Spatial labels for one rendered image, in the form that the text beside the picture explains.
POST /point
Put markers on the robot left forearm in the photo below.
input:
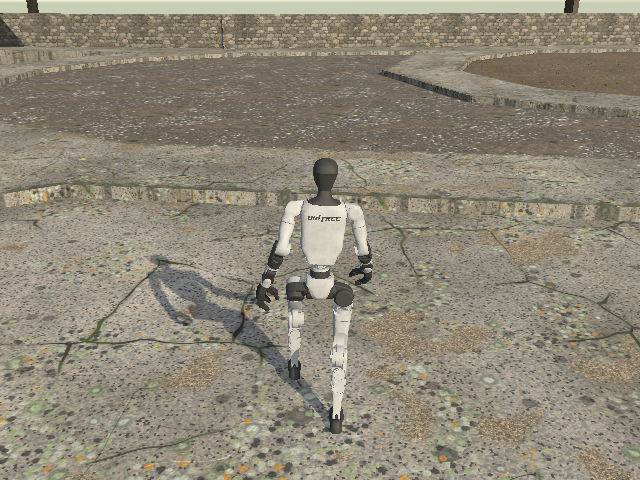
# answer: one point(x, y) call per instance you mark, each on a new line
point(272, 267)

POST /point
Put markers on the robot right forearm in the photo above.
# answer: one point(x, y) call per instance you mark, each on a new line
point(366, 261)

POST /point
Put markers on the right robot foot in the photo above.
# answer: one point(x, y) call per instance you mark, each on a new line
point(335, 424)

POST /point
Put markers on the robot left thigh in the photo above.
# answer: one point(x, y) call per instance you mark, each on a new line
point(295, 292)

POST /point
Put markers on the left robot upper arm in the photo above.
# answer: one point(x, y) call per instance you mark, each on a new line
point(291, 210)

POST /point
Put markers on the right robot upper arm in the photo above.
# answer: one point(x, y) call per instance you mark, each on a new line
point(355, 213)

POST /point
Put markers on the right robot hand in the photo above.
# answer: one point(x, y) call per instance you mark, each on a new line
point(364, 280)

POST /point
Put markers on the left robot hand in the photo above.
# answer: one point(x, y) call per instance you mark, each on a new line
point(261, 296)

